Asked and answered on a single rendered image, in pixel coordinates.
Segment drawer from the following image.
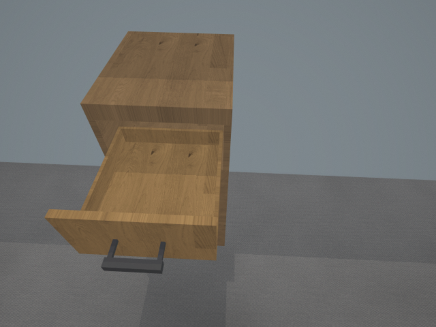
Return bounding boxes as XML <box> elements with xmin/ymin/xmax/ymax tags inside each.
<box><xmin>44</xmin><ymin>127</ymin><xmax>223</xmax><ymax>260</ymax></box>

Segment cabinet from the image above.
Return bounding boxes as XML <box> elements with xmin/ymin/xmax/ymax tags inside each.
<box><xmin>80</xmin><ymin>31</ymin><xmax>234</xmax><ymax>246</ymax></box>

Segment handle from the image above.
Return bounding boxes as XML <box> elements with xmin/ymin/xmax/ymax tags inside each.
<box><xmin>101</xmin><ymin>239</ymin><xmax>166</xmax><ymax>274</ymax></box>

